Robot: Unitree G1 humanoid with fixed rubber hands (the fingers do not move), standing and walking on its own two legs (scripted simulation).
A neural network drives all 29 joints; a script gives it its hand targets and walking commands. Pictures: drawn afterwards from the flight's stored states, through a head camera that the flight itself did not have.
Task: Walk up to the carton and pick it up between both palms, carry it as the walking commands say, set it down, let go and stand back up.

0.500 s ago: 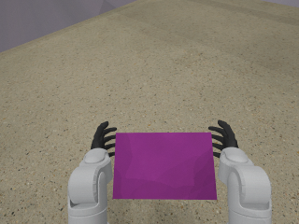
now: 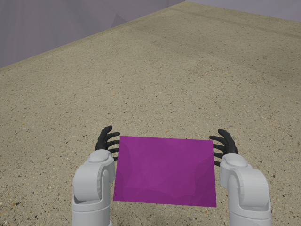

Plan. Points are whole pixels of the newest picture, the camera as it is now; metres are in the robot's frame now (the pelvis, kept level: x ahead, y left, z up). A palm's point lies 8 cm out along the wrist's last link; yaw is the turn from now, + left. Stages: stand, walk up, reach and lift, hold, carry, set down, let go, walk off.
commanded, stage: carry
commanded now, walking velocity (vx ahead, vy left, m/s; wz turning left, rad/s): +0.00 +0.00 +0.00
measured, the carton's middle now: (163, 170) +0.28 +0.00 +0.01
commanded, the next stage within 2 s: none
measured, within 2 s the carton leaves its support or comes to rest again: neither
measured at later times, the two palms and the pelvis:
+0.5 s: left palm (93, 165) +0.25 +0.16 +0.10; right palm (221, 164) +0.24 -0.13 +0.10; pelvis -0.02 +0.01 +0.00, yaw +0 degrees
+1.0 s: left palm (108, 155) +0.28 +0.14 +0.09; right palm (227, 154) +0.28 -0.16 +0.09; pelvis +0.01 -0.01 +0.00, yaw +0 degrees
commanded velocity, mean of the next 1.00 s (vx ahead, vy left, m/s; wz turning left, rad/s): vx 0.00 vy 0.00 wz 0.00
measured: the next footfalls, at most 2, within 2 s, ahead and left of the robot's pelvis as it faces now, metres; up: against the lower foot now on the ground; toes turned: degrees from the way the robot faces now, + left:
none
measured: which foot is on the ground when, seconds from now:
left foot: down 0.00-1.00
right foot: down 0.00-1.00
